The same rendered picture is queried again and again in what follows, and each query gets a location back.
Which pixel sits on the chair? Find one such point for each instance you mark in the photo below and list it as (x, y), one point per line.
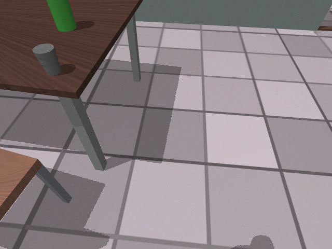
(16, 171)

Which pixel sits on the table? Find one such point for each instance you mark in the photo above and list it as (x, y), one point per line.
(25, 24)

